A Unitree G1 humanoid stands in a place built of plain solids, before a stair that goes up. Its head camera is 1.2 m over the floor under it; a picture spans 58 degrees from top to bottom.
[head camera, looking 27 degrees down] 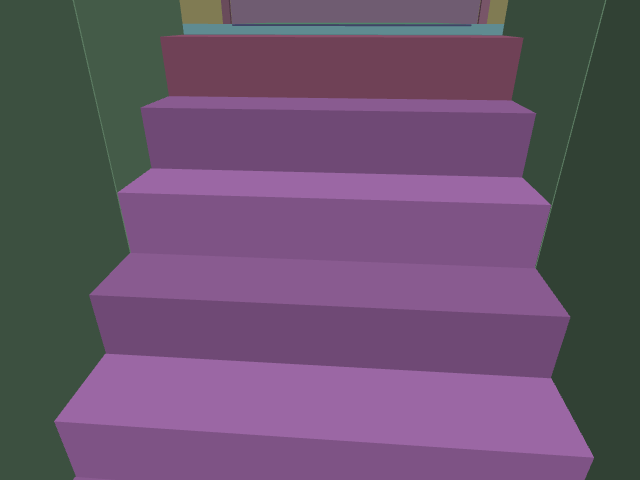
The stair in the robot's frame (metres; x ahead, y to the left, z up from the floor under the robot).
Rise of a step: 0.19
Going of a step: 0.23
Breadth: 1.20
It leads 4 degrees to the right of straight ahead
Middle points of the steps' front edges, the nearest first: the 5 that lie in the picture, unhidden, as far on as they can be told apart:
0.65 0.02 0.38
0.87 0.00 0.58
1.10 -0.02 0.77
1.33 -0.04 0.96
1.55 -0.05 1.15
